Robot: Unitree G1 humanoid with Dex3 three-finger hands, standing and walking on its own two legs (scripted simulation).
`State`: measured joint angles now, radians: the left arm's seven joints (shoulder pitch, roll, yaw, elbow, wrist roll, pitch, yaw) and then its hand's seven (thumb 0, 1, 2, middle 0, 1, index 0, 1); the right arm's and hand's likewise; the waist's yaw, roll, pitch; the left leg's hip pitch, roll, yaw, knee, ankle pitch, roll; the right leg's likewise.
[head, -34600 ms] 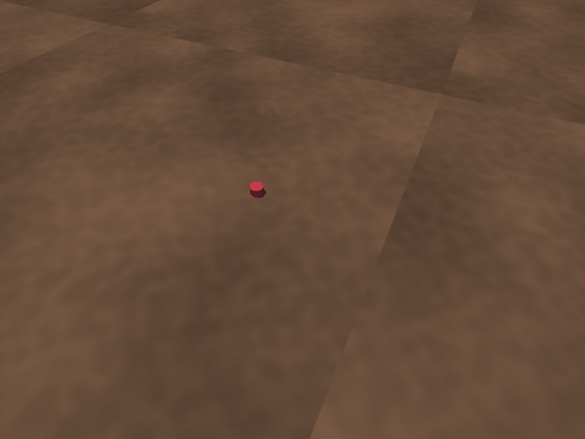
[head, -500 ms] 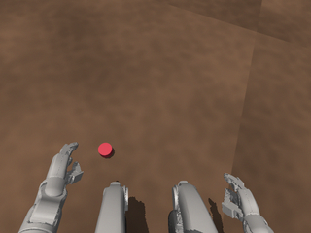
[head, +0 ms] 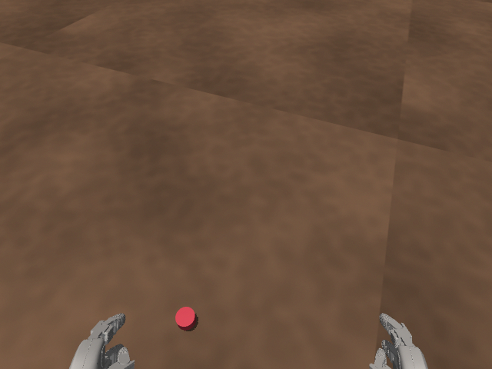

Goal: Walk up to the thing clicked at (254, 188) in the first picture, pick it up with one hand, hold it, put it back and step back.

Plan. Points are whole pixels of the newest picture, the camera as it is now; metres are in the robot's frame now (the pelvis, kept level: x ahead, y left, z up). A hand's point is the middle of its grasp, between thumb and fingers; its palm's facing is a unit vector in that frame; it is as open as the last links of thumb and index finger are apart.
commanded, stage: home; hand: left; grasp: from above
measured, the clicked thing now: (185, 318) +0.45 +0.20 -0.69
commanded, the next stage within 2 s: none
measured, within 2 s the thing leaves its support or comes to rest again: neither
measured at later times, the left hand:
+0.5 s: hand out of the picture +0.16 +0.18 -0.04, palm faces +0.05 -0.98 -0.20, open 7.4 cm
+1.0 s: hand out of the picture +0.16 +0.18 -0.04, palm faces +0.05 -0.98 -0.19, open 7.4 cm
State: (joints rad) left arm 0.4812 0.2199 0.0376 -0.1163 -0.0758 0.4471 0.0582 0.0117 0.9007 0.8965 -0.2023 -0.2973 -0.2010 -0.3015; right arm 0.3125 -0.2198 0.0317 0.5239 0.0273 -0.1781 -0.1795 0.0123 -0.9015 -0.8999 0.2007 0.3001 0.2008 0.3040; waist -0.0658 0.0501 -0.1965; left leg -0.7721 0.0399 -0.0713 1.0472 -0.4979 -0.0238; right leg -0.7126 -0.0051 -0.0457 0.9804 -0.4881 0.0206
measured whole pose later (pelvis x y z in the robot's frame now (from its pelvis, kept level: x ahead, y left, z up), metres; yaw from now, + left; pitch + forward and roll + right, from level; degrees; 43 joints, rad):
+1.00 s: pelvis +0.00 +0.00 +0.01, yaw +0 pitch +10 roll -2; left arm 0.49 0.22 0.03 -0.12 -0.06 0.46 0.02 0.01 0.90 0.90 -0.20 -0.30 -0.20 -0.30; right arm 0.29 -0.22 0.03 0.54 0.00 -0.24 -0.18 0.01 -0.90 -0.90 0.20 0.30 0.20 0.30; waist -0.04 0.04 -0.17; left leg -0.70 0.03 -0.07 1.01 -0.49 -0.02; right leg -0.64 -0.01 -0.04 0.96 -0.48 0.02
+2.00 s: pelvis +0.01 +0.00 +0.00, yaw +0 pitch +11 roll -2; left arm 0.51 0.23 0.03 -0.14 -0.06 0.45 0.02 0.01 0.90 0.90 -0.20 -0.30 -0.20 -0.30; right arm 0.29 -0.22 0.03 0.53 0.00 -0.23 -0.17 0.01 -0.90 -0.90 0.20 0.30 0.20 0.30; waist -0.04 0.04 -0.17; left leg -0.70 0.04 -0.07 1.02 -0.51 -0.03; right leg -0.65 -0.01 -0.04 0.96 -0.50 0.02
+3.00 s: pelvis -0.01 +0.00 +0.07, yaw +1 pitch -5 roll +0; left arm 0.18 0.29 0.03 1.11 0.03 0.01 0.03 0.01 0.90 0.90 -0.20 -0.30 -0.20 -0.30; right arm 0.15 -0.28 -0.04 1.10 -0.03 0.00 -0.02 0.01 -0.90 -0.90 0.20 0.30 0.20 0.30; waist 0.02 0.01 0.05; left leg -0.13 0.00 -0.03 0.41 -0.20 -0.01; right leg -0.10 -0.05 -0.02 0.41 -0.23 0.03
